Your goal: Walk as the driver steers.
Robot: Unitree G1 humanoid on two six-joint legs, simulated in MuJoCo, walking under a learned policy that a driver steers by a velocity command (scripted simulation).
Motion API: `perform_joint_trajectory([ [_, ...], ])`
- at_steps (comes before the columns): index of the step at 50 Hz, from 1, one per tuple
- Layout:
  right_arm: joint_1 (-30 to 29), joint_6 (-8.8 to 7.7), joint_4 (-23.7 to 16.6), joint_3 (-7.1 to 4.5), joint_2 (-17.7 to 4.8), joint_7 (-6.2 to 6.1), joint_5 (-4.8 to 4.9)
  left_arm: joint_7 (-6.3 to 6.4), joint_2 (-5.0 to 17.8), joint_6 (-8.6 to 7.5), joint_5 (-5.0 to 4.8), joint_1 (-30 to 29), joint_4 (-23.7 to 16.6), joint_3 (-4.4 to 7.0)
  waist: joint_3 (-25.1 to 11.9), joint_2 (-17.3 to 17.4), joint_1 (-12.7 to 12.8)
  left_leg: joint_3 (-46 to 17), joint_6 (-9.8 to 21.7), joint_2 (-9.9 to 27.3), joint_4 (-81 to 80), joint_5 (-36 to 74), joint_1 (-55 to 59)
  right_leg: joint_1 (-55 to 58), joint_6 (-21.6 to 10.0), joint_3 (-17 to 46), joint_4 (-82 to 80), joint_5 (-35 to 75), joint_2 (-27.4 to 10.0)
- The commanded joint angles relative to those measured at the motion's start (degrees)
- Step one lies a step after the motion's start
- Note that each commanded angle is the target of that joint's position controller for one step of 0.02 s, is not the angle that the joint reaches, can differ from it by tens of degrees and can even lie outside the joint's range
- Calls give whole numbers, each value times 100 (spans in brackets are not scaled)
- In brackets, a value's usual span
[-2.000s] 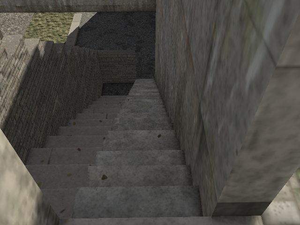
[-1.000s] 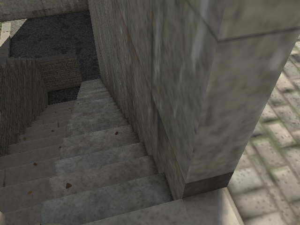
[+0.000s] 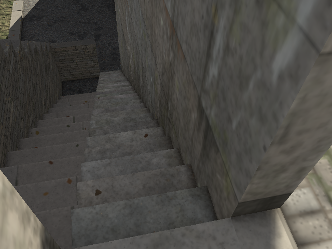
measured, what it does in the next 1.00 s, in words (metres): walks backwards: right foot, then left foot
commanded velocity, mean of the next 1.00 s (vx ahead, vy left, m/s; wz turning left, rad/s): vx -0.04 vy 0.04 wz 0.00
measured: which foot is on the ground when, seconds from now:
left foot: down 0.00-0.14, up 0.16-0.46, down 0.48-1.00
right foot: up 0.00-0.10, down 0.12-0.48, up 0.50-0.72, down 0.74-1.00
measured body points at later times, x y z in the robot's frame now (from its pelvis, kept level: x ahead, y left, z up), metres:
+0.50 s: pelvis -0.11 +0.07 -0.01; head -0.08 +0.06 +0.44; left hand +0.00 +0.34 -0.14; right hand -0.08 -0.21 -0.15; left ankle -0.17 +0.18 -0.75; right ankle -0.06 -0.07 -0.74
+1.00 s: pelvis -0.12 +0.08 -0.01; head -0.09 +0.08 +0.44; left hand +0.08 +0.33 -0.11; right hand +0.01 -0.21 -0.12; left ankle -0.17 +0.18 -0.74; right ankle -0.09 -0.06 -0.74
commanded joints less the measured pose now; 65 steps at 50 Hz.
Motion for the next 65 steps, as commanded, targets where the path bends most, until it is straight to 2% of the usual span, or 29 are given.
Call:
perform_joint_trajectory([
  [1,20,90,-242,-144,-686,-106,4,117,399,-97,-42,280,-54,14,-808,1117,-143,-1427,979,1483,-507,1371,850,310,-86,27,-994,126,-222],
  [6,118,196,-6,-228,-833,-136,97,153,346,-231,45,758,350,-69,-559,657,96,-1419,515,1097,-287,68,102,1296,-350,139,-3512,1488,-482],
  [7,382,181,34,-225,-646,-104,155,117,643,-272,214,516,226,-49,-542,-396,-74,-993,176,536,488,-717,-265,1338,-506,1432,-4161,1262,-1470],
  [8,17,229,-148,-299,-794,-116,72,84,1214,-269,193,-139,56,65,178,-1835,16,-189,-97,-228,1720,-1966,-596,38,-1238,2645,-4522,2483,-2708],
  [9,-91,255,-71,-405,-1011,-92,-68,60,1001,-329,217,-231,67,25,220,-985,39,-767,-169,-183,3003,-1970,-238,-413,-1455,2376,-4554,3156,-2721],
  [11,366,243,221,-505,-932,-59,81,57,658,-369,162,-810,34,-40,54,-197,-353,-982,-266,-324,3992,-1553,-277,-194,-1191,1370,-4201,3186,-2027],
  [15,392,226,310,-516,-641,-59,-19,82,574,-381,68,-457,277,-26,-254,-442,-9,-774,-663,-246,3591,-1568,-963,1338,-1045,915,-3782,3234,-1589],
  [20,417,199,276,-515,-506,-67,55,35,959,-249,211,-146,580,153,-499,-972,348,-256,-741,8,1618,-2216,-376,1741,-1028,1208,-3653,2881,-1640],
  [21,996,-124,263,-405,-439,191,-3,-121,793,-326,223,-204,479,137,-553,-422,-52,335,-671,162,944,-1793,750,683,-548,914,-4223,-289,-1340],
  [23,1546,-488,618,-284,-77,678,21,-261,442,-196,326,-654,555,-64,-390,302,-436,103,-538,72,-524,-542,2229,-706,-103,390,-2949,-487,-707],
  [24,1626,-621,461,-273,-309,843,13,-321,40,-149,299,-4,765,-183,-624,541,-168,-780,-45,784,-267,-50,2424,-1050,291,267,-1857,304,-544],
  [25,1672,-828,315,-511,-1450,721,-102,-236,163,-149,259,-264,369,-78,-36,1373,-344,-3063,1701,2660,-597,-33,1263,-1994,815,512,-1431,-377,-149],
  [26,1802,-974,345,-571,-1442,520,-251,-52,423,-252,166,-1180,120,-10,365,1055,-805,-3431,2129,2887,-1365,-1462,985,-2398,815,1102,-297,-67,-340],
  [28,289,-1217,-208,-428,-882,451,-174,286,1046,-619,158,-880,330,291,54,907,-156,-2579,1279,2026,-1433,-1488,535,-1744,630,1339,1106,534,-34],
  [29,-105,-1263,-309,-240,-453,524,-156,360,998,-740,287,-695,395,315,-10,985,59,-2018,1024,1692,-1274,-623,466,-1457,566,1496,1081,839,38],
  [32,-912,-1234,-527,-134,-348,714,132,-46,418,-780,243,341,855,213,-213,452,627,-581,365,1088,-780,494,-149,152,918,642,-481,1631,-497],
  [34,305,-1006,-121,-317,-788,730,270,-396,-106,-678,209,-34,829,22,-45,636,-35,-678,289,1091,-599,-628,-294,594,1166,-24,-1627,1048,-621],
  [36,1076,-686,214,-497,-1073,646,321,-460,155,-856,119,-930,232,72,-208,763,-136,-723,551,815,-366,-1740,-70,834,805,-653,-2500,1382,-225],
  [37,313,-761,-66,-220,-326,765,305,-469,78,-971,-41,-1166,298,-37,-218,332,44,-864,216,895,295,578,-176,1099,612,-83,-3437,2895,-564],
  [38,385,-801,-78,-180,-84,804,271,-446,333,-1099,-161,-1016,222,-81,-1040,485,-108,-722,-61,728,577,1704,295,1610,267,258,-3207,5077,-830],
  [39,1370,-897,-6,-204,-87,671,222,-440,707,-1159,-163,-1560,33,-109,-1726,144,-773,-483,-306,604,301,1923,565,1900,-437,385,-2240,5659,-952],
  [40,659,-855,-44,-373,-676,536,270,-491,686,-1071,70,-1213,231,-28,-1202,379,-286,-222,-337,471,438,1982,755,1144,-322,293,-2349,5272,-810],
  [41,321,-797,-189,-517,-1061,524,213,-453,878,-1033,128,-792,357,54,-1158,346,-118,-144,-226,436,765,1847,695,1056,-258,235,-2538,4871,-790],
  [44,357,-684,-24,-533,-833,533,138,-364,570,-901,68,-967,195,-7,-904,319,-141,-207,-97,477,443,1085,304,1139,-68,168,-2624,3771,-746],
  [55,230,-531,-102,-555,-843,179,36,112,827,-985,80,-959,-43,167,-1206,-260,17,-76,98,295,940,2,21,1114,-1007,1005,-3455,3159,-1630],
  [58,621,-534,-109,-563,-1060,187,86,155,735,-951,159,-1350,-180,186,-946,105,-164,-552,771,644,111,408,628,184,-430,197,-3289,2169,-1036],
  [60,620,-651,-101,-557,-1186,242,-47,17,482,-903,316,-1366,-83,159,-598,976,-288,-1781,1613,1724,-769,1327,805,-503,326,-367,-1803,512,-326],
  [63,-30,-954,-241,-407,-848,311,-49,81,885,-1031,381,-1019,66,362,-618,736,38,-1607,1403,1836,-876,1826,513,-419,408,621,556,-529,-311],
  [65,-513,-993,-284,-372,-859,327,14,155,812,-1114,409,-1052,40,346,-754,555,207,-1171,1300,1701,-644,2606,733,-353,510,681,753,-298,-274],
])
Velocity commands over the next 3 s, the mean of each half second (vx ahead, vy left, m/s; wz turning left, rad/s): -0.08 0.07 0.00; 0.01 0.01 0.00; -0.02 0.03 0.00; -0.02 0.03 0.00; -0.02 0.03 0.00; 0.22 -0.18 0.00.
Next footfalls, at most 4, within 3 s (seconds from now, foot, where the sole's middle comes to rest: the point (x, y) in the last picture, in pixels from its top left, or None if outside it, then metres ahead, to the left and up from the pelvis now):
0.12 right None -0.02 -0.07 -0.78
0.48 left None -0.13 0.18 -0.78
0.74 right None -0.05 -0.06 -0.78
1.46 right None -0.16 -0.03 -0.78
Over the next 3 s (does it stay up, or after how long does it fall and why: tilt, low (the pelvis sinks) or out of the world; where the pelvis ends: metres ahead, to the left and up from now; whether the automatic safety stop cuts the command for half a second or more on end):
stays up -0.12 -0.04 -0.01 its command is cut before an obstacle from the start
